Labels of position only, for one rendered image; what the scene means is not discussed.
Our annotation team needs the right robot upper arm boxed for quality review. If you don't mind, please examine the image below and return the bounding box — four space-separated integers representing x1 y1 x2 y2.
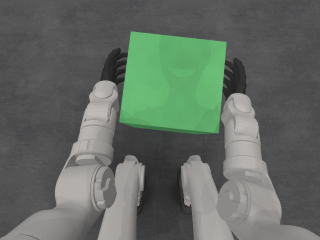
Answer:
216 178 320 240

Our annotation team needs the robot right forearm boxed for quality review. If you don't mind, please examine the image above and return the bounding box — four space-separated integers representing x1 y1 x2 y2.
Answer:
221 93 277 195

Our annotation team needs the robot left forearm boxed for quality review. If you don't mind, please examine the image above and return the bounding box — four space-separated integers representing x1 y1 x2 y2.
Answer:
55 80 120 203

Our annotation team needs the robot left hand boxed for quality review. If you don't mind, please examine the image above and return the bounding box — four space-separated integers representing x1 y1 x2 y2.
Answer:
100 48 128 86

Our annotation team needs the left robot upper arm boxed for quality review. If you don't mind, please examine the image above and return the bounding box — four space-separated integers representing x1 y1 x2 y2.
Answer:
0 164 117 240

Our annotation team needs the left robot foot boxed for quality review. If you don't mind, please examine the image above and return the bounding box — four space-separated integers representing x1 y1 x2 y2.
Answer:
137 173 146 216

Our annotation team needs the carton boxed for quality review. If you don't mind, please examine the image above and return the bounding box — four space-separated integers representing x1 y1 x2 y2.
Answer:
119 31 227 135

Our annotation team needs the robot right hand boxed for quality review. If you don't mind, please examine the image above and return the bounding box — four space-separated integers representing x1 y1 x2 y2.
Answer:
222 57 247 100

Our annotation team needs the robot foot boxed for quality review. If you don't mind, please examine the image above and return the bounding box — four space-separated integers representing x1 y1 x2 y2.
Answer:
177 168 192 215
137 173 146 216

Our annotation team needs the right robot foot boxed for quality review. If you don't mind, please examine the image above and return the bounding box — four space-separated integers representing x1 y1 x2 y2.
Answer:
177 168 192 215

